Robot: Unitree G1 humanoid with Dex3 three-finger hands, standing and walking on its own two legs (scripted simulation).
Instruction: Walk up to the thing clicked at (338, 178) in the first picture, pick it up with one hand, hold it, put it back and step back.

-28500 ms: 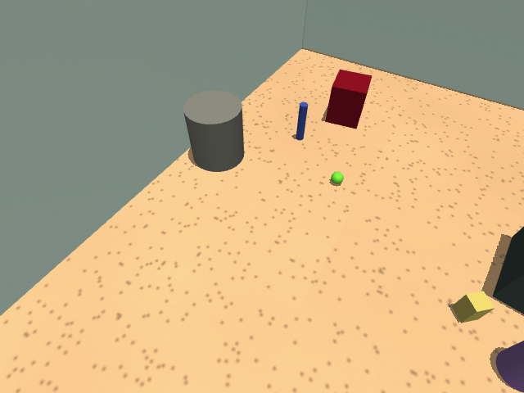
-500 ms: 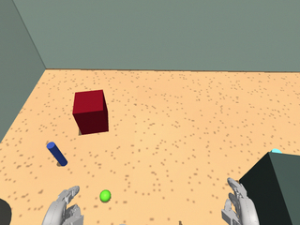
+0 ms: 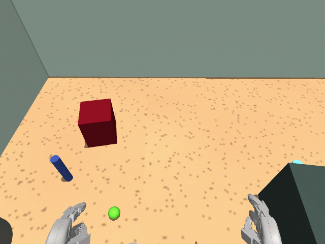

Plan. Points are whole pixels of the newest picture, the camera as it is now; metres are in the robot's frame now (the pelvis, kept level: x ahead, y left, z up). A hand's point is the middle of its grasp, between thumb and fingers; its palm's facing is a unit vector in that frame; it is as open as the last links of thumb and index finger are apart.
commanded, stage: home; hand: left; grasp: from above
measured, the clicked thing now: (114, 212) +0.41 +0.26 -0.68
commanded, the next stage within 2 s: stand in 1.00 s
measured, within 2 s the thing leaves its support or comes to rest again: neither
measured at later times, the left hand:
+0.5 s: hand (88, 236) +0.17 +0.18 -0.04, palm faces +0.05 -0.98 -0.20, open 7.4 cm
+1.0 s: hand (90, 234) +0.17 +0.17 -0.04, palm faces +0.05 -0.98 -0.20, open 7.4 cm
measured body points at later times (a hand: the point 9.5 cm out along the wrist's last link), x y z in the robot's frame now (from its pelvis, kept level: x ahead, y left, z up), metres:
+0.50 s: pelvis +0.01 +0.00 +0.00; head +0.02 +0.00 +0.45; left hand +0.16 +0.23 -0.03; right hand +0.17 -0.24 -0.06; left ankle +0.02 +0.12 -0.68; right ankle +0.01 -0.14 -0.68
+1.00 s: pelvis +0.01 +0.00 +0.00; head +0.02 +0.00 +0.45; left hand +0.17 +0.23 -0.03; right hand +0.17 -0.25 -0.06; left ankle +0.02 +0.12 -0.68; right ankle +0.01 -0.14 -0.68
